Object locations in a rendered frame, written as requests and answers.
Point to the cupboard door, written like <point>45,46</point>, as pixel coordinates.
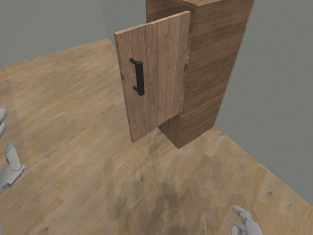
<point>161,47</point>

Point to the right robot hand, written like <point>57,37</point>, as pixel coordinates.
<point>250,227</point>

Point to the left robot hand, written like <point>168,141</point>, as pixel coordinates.
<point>11,172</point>

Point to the handle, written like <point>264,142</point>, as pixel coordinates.
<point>139,77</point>

